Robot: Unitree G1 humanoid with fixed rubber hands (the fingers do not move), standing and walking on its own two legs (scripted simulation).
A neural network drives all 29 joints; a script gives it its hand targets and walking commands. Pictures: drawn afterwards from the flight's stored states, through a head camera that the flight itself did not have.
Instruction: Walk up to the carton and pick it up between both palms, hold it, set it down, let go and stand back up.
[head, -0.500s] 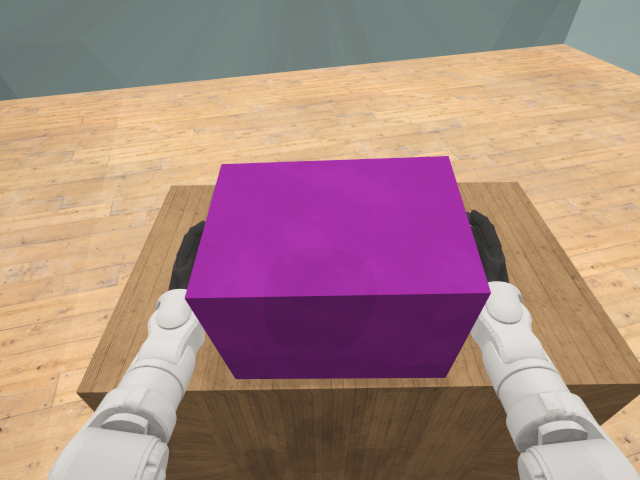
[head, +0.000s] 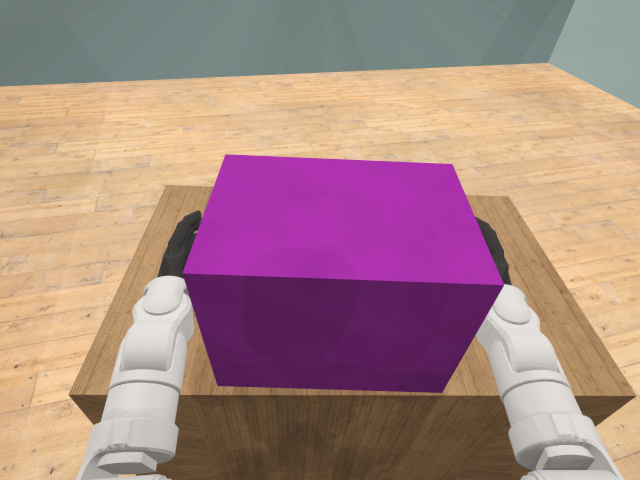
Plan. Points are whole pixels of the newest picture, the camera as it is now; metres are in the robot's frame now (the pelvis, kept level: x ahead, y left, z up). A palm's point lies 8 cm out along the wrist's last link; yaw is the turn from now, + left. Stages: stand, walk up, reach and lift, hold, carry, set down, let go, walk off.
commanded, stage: reach and lift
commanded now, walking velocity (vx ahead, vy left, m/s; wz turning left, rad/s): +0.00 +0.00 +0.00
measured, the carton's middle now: (335, 275) +0.38 -0.02 +0.10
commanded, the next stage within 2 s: hold in 0.78 s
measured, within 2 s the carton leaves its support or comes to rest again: neither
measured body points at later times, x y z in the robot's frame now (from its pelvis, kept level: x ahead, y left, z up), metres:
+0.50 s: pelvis -0.01 +0.00 +0.00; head -0.04 +0.01 +0.45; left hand +0.35 +0.19 +0.15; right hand +0.36 -0.21 +0.14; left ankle +0.00 +0.13 -0.75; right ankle +0.01 -0.13 -0.75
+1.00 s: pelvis -0.01 +0.00 +0.00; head -0.04 +0.01 +0.45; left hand +0.37 +0.19 +0.16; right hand +0.37 -0.20 +0.17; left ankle +0.00 +0.13 -0.75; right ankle +0.01 -0.13 -0.75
